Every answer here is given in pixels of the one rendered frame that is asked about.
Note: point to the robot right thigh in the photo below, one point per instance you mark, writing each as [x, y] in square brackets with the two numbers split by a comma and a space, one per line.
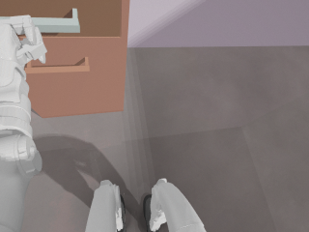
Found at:
[179, 214]

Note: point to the left robot upper arm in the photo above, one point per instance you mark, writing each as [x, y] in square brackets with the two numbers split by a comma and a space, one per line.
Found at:
[19, 162]

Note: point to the cabinet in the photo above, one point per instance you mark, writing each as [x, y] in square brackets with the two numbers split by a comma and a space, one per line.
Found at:
[101, 91]

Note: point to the drawer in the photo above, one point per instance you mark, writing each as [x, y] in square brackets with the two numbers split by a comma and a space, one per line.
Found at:
[97, 18]

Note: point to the left robot hand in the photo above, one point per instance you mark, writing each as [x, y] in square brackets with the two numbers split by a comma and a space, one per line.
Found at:
[13, 49]

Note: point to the robot thigh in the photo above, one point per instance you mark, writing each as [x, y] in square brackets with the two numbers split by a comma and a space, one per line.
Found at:
[179, 214]
[102, 215]

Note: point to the handle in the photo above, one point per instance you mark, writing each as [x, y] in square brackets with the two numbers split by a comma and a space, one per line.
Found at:
[57, 71]
[56, 24]

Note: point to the robot left thigh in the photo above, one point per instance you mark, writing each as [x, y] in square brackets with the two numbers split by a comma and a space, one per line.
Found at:
[102, 215]

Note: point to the robot left forearm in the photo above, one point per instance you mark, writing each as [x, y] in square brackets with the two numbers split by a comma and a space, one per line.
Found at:
[15, 106]

